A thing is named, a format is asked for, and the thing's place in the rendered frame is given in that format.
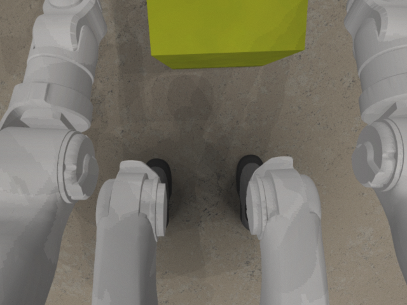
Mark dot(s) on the robot left thigh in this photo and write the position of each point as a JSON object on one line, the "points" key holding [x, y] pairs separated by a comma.
{"points": [[125, 253]]}

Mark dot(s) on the carton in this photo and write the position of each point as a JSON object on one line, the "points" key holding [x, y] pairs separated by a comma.
{"points": [[197, 34]]}

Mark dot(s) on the right robot forearm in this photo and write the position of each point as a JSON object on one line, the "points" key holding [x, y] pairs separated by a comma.
{"points": [[379, 33]]}

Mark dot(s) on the left robot forearm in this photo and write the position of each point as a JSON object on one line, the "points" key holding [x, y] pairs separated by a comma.
{"points": [[60, 71]]}

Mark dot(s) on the robot left upper arm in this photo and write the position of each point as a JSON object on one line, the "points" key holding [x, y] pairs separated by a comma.
{"points": [[43, 173]]}

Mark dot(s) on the robot right foot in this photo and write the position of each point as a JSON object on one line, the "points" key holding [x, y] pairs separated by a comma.
{"points": [[245, 169]]}

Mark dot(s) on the robot right upper arm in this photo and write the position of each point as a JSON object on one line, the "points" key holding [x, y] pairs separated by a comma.
{"points": [[380, 161]]}

